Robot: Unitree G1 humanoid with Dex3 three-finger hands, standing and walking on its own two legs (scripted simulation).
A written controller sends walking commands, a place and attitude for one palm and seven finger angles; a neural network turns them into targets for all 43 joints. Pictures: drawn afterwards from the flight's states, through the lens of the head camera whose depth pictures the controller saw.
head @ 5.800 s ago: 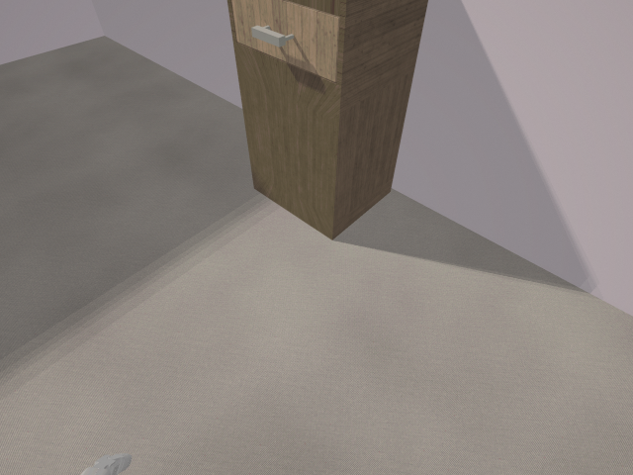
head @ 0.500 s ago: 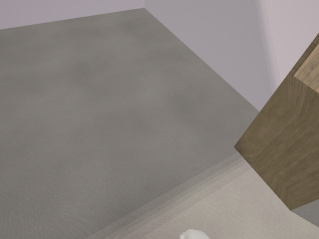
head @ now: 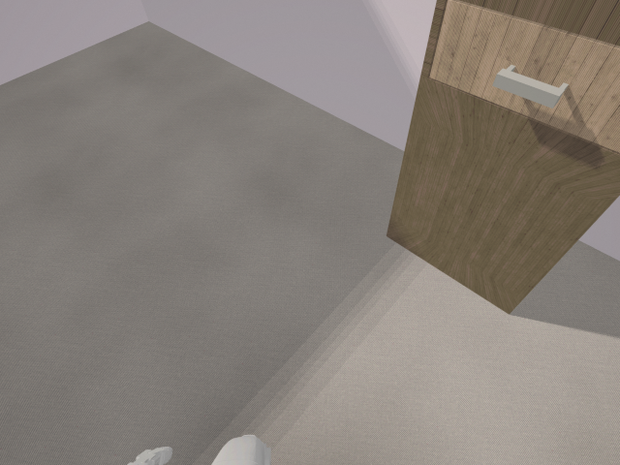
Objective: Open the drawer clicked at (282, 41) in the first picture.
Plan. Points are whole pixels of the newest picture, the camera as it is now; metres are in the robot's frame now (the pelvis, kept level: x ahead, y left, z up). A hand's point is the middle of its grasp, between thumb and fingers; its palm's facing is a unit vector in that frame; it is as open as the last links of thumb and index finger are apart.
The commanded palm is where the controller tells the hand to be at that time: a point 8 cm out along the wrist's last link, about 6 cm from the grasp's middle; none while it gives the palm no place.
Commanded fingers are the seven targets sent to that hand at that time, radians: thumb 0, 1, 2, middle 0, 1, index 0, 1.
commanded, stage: turn to face it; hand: left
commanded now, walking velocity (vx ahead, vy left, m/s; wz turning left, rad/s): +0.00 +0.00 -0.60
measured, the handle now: (531, 83) +0.81 -0.41 +0.02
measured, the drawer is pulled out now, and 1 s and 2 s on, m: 0.00 0.00 0.00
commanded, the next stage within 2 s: take the last steps up to it in 0.98 s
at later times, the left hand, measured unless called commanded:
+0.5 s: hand out of the picture +0.11 +0.25 -0.17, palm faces -0.24 -0.94 -0.22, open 7.4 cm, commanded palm none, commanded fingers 0.00 0.90 0.90 -0.20 -0.30 -0.20 -0.30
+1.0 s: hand out of the picture +0.14 +0.10 -0.15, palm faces -0.51 -0.82 -0.25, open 7.3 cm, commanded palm none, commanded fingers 0.00 0.90 0.90 -0.20 -0.30 -0.20 -0.30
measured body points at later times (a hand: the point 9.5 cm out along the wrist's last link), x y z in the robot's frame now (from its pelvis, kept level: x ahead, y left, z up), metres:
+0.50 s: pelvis -0.01 +0.05 +0.00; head +0.03 +0.07 +0.45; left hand +0.12 +0.30 -0.15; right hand +0.00 -0.21 -0.12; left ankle +0.00 +0.15 -0.74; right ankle -0.08 -0.09 -0.66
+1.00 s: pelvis -0.04 -0.01 +0.00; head -0.03 -0.05 +0.45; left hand +0.16 +0.14 -0.13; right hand -0.15 -0.25 -0.16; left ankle +0.03 +0.14 -0.67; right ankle -0.08 -0.08 -0.74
